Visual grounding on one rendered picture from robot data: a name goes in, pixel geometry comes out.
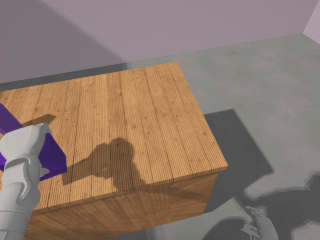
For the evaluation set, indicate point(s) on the robot left forearm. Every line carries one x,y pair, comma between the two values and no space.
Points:
19,195

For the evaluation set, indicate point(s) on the right robot hand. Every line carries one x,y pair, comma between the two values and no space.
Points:
264,226

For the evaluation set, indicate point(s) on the sponge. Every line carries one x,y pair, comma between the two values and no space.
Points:
51,157

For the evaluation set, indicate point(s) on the table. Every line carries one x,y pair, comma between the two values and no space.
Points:
139,152

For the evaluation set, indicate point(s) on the left robot hand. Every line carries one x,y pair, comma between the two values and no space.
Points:
27,140

